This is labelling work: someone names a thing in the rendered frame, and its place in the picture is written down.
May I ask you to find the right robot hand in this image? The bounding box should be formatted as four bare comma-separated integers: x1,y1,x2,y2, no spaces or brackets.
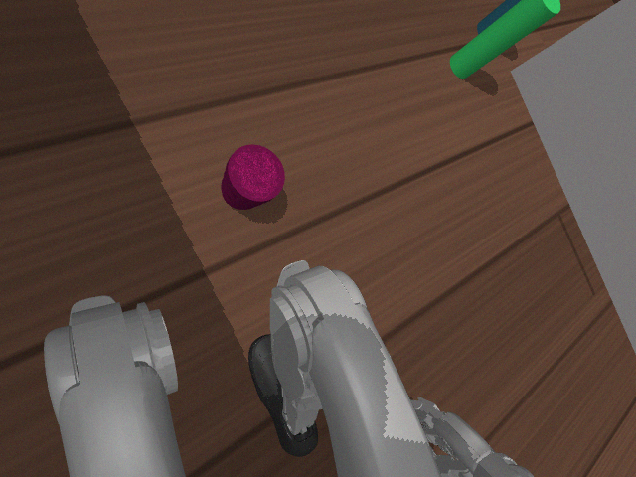
411,397,496,477

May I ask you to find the right robot foot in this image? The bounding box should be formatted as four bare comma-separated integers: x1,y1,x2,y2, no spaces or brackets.
248,334,318,457

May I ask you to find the right robot arm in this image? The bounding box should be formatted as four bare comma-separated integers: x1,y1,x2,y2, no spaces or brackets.
473,453,534,477

